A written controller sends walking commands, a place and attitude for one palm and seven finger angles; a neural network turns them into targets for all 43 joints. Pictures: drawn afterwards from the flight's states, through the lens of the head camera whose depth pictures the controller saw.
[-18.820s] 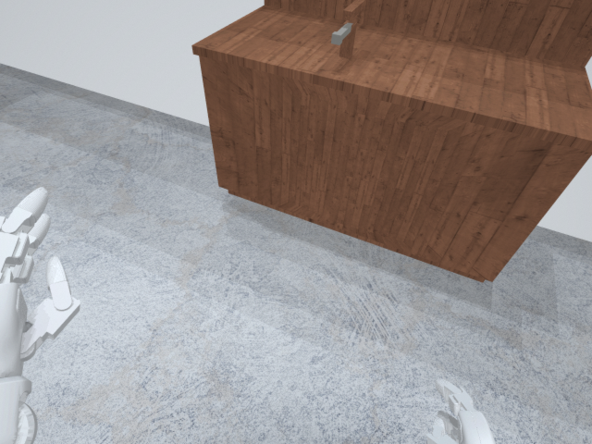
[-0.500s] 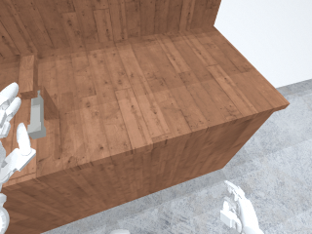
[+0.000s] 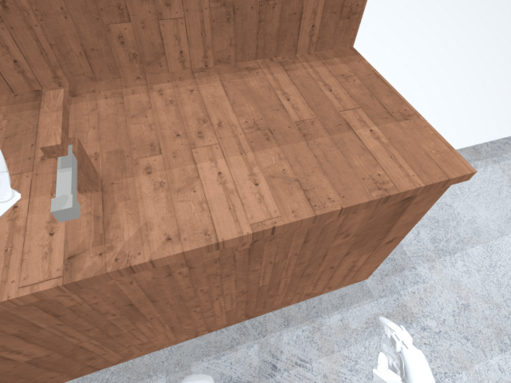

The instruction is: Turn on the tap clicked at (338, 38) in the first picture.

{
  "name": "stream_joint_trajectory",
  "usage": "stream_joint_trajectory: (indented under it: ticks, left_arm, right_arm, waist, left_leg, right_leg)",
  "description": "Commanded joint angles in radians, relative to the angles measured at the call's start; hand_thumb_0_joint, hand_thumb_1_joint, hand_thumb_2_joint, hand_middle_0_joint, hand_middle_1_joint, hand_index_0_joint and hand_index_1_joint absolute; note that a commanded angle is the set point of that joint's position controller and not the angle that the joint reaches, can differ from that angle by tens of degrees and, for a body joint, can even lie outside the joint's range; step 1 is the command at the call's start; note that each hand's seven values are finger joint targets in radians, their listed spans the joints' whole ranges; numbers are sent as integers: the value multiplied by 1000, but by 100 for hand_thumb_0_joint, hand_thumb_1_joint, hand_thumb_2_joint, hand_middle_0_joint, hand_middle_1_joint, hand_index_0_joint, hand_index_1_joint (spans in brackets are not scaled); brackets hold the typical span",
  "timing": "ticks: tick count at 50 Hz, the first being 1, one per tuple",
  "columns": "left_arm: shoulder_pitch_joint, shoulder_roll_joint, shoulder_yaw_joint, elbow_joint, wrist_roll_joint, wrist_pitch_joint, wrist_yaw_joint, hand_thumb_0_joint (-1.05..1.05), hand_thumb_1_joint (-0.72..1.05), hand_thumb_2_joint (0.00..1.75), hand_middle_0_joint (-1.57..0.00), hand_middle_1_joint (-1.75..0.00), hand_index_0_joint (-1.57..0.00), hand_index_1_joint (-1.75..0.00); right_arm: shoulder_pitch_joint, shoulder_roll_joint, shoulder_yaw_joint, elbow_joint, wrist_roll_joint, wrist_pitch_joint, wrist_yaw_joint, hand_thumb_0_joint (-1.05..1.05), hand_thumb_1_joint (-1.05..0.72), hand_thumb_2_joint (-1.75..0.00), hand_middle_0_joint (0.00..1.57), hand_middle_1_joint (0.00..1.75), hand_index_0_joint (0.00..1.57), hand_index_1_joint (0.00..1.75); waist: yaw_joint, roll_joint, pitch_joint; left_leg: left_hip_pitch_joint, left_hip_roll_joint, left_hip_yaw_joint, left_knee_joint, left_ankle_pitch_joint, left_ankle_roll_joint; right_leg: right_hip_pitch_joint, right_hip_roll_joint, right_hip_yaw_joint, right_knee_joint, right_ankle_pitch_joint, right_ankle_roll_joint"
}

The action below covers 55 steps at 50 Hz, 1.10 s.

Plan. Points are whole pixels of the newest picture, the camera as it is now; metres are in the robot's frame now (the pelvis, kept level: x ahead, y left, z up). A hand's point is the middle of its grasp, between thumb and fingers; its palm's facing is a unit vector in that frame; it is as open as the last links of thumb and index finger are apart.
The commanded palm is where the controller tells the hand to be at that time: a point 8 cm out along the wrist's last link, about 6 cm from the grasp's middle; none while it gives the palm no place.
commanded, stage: come to a stop and stand still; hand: left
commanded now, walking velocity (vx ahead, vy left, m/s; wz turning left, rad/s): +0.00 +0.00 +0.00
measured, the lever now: (66, 208) +0.31 +0.32 +0.08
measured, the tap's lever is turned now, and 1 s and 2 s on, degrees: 0 0 0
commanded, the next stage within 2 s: look again from close up in 1.36 s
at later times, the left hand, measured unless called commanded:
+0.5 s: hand out of the picture +0.21 +0.32 +0.18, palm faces +0.43 -0.84 -0.32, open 7.4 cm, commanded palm +0.15 +0.35 +0.18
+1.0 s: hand (16, 251) +0.20 +0.28 +0.17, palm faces +0.39 -0.85 -0.35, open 7.4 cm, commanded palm +0.15 +0.32 +0.18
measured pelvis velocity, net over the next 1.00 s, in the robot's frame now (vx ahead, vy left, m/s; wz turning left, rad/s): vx -0.01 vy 0.04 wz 0.00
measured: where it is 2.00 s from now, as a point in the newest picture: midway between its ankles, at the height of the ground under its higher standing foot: outside the picture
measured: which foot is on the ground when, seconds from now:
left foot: down 0.00-1.00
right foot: down 0.00-1.00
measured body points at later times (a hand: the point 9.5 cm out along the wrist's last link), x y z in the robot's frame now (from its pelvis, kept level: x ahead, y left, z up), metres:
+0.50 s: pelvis -0.01 +0.07 +0.00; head +0.01 +0.10 +0.45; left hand +0.18 +0.36 +0.20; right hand +0.19 -0.13 -0.06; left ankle +0.05 +0.15 -0.73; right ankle +0.01 -0.12 -0.73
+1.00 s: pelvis -0.01 +0.04 +0.00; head +0.00 +0.05 +0.45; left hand +0.18 +0.32 +0.19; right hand +0.15 -0.19 -0.07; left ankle +0.05 +0.15 -0.73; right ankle +0.01 -0.12 -0.73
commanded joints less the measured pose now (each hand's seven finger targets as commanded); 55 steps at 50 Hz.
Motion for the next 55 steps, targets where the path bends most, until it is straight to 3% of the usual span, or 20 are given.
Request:
stream_joint_trajectory:
  ticks: [1,3,4,7,8,9,10,12,14,16,23,27,31,34,35,39,40,47,54,55]
  left_arm:
    - [191,-36,-31,-182,-6,-20,-7,0,90,90,-20,-30,-20,-30]
    - [195,-44,-29,-207,7,-8,1,0,90,90,-20,-30,-20,-30]
    - [178,-6,-7,-249,10,-8,13,0,90,90,-20,-30,-20,-30]
    - [110,-16,17,-266,36,-6,28,0,90,90,-20,-30,-20,-30]
    - [88,-14,22,-287,41,-6,33,0,90,90,-20,-30,-20,-30]
    - [36,41,59,-355,45,-8,45,0,90,90,-20,-30,-20,-30]
    - [48,-16,25,-322,45,-4,47,0,90,90,-20,-30,-20,-30]
    - [49,-25,8,-360,45,3,55,0,90,90,-20,-30,-20,-30]
    - [62,-18,15,-410,45,8,62,0,90,90,-20,-30,-20,-30]
    - [79,-62,-26,-412,43,10,61,0,90,90,-20,-30,-20,-30]
    - [94,-99,-50,-294,41,21,60,0,90,90,-20,-30,-20,-30]
    - [56,-102,-65,-272,42,23,62,0,90,90,-20,-30,-20,-30]
    - [24,-96,-72,-327,44,24,67,0,90,90,-20,-30,-20,-30]
    - [44,-60,-39,-349,44,26,76,0,90,90,-20,-30,-20,-30]
    - [54,-100,-73,-326,44,25,73,0,90,90,-20,-30,-20,-30]
    - [78,-65,-35,-319,43,24,77,0,90,90,-20,-30,-20,-30]
    - [87,-98,-64,-299,41,20,71,0,90,90,-20,-30,-20,-30]
    - [127,-82,-45,-283,31,10,63,0,90,90,-20,-30,-20,-30]
    - [137,-51,-17,-299,24,7,64,0,90,90,-20,-30,-20,-30]
    - [142,-79,-43,-291,23,2,59,0,90,90,-20,-30,-20,-30]
  right_arm:
    - [-46,-133,-77,-159,3,-84,43,0,-90,-90,20,30,20,30]
    - [-90,-121,-71,-155,4,-82,34,0,-90,-90,20,30,20,30]
    - [-115,-127,-64,-156,5,-75,29,0,-90,-90,20,30,20,30]
    - [-113,-122,-58,-162,-8,-57,10,0,-90,-90,20,30,20,30]
    - [-116,-117,-56,-164,-8,-53,5,0,-90,-90,20,30,20,30]
    - [-128,-118,-53,-165,-8,-46,-1,0,-90,-90,20,30,20,30]
    - [-114,-114,-54,-163,-12,-42,-5,0,-90,-90,20,30,20,30]
    - [-115,-106,-52,-168,-10,-43,-3,0,-90,-90,20,30,20,30]
    - [-122,-101,-50,-164,-9,-47,2,0,-90,-90,20,30,20,30]
    - [-113,-101,-53,-162,-11,-45,9,0,-90,-90,20,30,20,30]
    - [-119,-97,-53,-144,-7,-15,16,0,-90,-90,20,30,20,30]
    - [-135,-95,-47,-147,-7,-2,11,0,-90,-90,20,30,20,30]
    - [-152,-86,-42,-158,-3,-9,5,0,-90,-90,20,30,20,30]
    - [-158,-87,-41,-154,-2,-18,3,0,-90,-90,20,30,20,30]
    - [-147,-86,-41,-150,-7,-16,3,0,-90,-90,20,30,20,30]
    - [-147,-89,-50,-148,1,-19,2,0,-90,-90,20,30,20,30]
    - [-138,-87,-50,-143,-4,-17,3,0,-90,-90,20,30,20,30]
    - [-132,-91,-65,-143,4,-16,-2,0,-90,-90,20,30,20,30]
    - [-149,-96,-68,-145,9,-13,-9,0,-90,-90,20,30,20,30]
    - [-136,-96,-67,-140,4,-12,-9,0,-90,-90,20,30,20,30]
  waist:
    - [-14,-58,-204]
    - [-24,-74,-145]
    - [-25,-11,-139]
    - [-33,37,-103]
    - [-35,62,-111]
    - [-32,107,-145]
    - [-37,124,-155]
    - [-28,202,-186]
    - [-24,197,-233]
    - [-33,193,-224]
    - [-45,104,-148]
    - [-42,105,-119]
    - [-39,127,-137]
    - [-33,122,-154]
    - [-36,106,-143]
    - [-39,100,-143]
    - [-41,94,-137]
    - [-46,40,-138]
    - [-41,65,-126]
    - [-44,54,-135]
  left_leg:
    - [165,-57,37,-13,58,48]
    - [164,-39,20,-65,5,54]
    - [181,-26,23,-102,2,57]
    - [112,-4,5,-163,-52,60]
    - [111,-2,2,-170,-41,63]
    - [136,4,1,-177,-1,65]
    - [133,13,-9,-184,42,68]
    - [164,19,-9,-173,120,72]
    - [220,23,-20,-149,228,68]
    - [224,40,-35,-150,247,68]
    - [135,44,-69,-204,-62,63]
    - [98,46,-88,-248,-231,68]
    - [107,52,-106,-280,-284,70]
    - [125,39,-96,-263,-238,67]
    - [107,36,-88,-256,-255,68]
    - [113,16,-69,-223,-214,64]
    - [103,14,-63,-216,-225,66]
    - [114,-7,-41,-157,-136,67]
    - [135,-4,-43,-155,-85,70]
    - [132,-3,-43,-155,-85,72]
  right_leg:
    - [8,-122,108,-118,274,-39]
    - [-41,-103,78,-151,136,-25]
    - [-48,-83,59,-137,104,-17]
    - [-4,-57,25,-138,65,-4]
    - [18,-57,19,-132,84,-5]
    - [44,-54,1,-104,112,-3]
    - [63,-49,-26,-87,136,-2]
    - [80,-50,-34,-79,155,-2]
    - [84,-49,-43,-66,188,-4]
    - [67,-49,-49,-66,142,-1]
    - [48,-55,-26,-110,84,-2]
    - [39,-52,-15,-123,38,0]
    - [54,-54,-12,-114,24,1]
    - [66,-58,-7,-123,42,-1]
    - [64,-55,-9,-131,40,-2]
    - [67,-68,11,-150,44,-9]
    - [60,-65,8,-155,43,-8]
    - [54,-86,43,-169,77,-15]
    - [43,-91,53,-163,96,-16]
    - [51,-86,43,-159,103,-14]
